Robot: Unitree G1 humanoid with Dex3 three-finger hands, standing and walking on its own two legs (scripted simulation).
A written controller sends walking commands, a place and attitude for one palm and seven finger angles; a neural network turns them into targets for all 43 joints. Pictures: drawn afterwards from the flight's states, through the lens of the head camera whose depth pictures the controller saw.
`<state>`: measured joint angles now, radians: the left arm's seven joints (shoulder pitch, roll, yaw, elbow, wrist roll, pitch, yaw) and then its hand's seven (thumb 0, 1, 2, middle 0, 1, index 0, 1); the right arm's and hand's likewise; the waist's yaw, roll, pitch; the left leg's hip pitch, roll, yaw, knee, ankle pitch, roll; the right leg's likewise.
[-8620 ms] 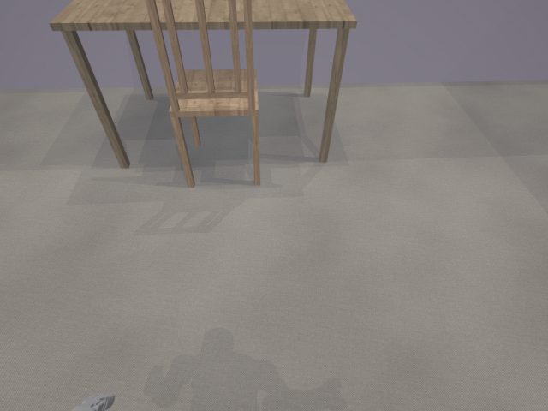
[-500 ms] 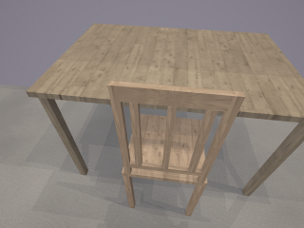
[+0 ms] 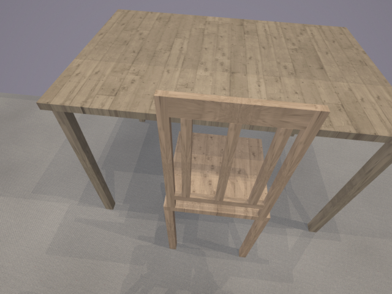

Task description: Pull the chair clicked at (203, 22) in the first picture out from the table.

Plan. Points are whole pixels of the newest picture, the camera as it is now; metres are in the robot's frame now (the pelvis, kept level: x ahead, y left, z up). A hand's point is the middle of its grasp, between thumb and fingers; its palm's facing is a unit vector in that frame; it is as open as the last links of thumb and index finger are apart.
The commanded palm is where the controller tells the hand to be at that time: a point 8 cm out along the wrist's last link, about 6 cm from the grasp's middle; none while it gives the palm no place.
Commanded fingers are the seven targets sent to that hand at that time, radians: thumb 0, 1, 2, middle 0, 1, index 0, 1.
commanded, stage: come to a stop and stand still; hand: left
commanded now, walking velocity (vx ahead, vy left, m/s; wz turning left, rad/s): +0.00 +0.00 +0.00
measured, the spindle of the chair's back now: (226, 167) +0.45 -0.06 -0.05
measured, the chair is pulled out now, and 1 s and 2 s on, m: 0.00 0.00 0.00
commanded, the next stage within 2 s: look again from close up in 0.18 s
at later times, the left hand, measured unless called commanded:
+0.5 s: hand out of the picture +0.03 +0.16 -0.16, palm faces +0.04 -0.98 -0.21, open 7.3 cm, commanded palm none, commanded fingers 0.00 0.90 0.90 -0.20 -0.30 -0.20 -0.30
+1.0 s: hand out of the picture +0.04 +0.14 -0.16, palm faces +0.05 -0.98 -0.19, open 7.3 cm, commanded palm none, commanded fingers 0.00 0.90 0.90 -0.20 -0.30 -0.20 -0.30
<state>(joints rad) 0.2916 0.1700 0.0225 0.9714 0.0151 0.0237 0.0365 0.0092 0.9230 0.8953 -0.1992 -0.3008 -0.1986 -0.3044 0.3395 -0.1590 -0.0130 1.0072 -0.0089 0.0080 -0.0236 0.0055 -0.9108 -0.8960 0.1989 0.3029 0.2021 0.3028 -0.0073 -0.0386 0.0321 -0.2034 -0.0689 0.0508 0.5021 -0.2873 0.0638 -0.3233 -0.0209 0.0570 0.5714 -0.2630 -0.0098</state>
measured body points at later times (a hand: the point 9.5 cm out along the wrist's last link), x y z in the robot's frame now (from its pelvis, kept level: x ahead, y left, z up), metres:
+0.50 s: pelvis +0.03 -0.02 +0.01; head +0.03 -0.02 +0.46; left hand +0.03 +0.21 -0.15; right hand +0.05 -0.24 -0.15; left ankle -0.01 +0.08 -0.73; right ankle +0.04 -0.13 -0.73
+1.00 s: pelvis +0.04 -0.03 +0.01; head +0.04 -0.03 +0.46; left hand +0.04 +0.19 -0.15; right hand +0.04 -0.25 -0.15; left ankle -0.01 +0.08 -0.73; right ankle +0.04 -0.13 -0.73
